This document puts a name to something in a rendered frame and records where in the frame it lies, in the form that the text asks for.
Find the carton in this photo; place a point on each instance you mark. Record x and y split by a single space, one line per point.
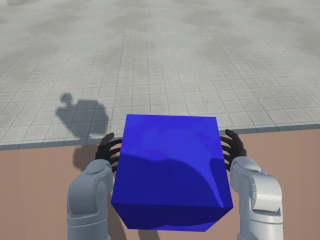
171 174

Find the robot right hand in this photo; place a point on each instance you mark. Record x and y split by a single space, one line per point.
236 148

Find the right robot forearm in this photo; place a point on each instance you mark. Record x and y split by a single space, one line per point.
260 201

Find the robot left hand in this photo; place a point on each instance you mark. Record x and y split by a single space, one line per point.
104 151

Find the left robot forearm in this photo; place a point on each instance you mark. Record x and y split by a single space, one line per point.
87 202

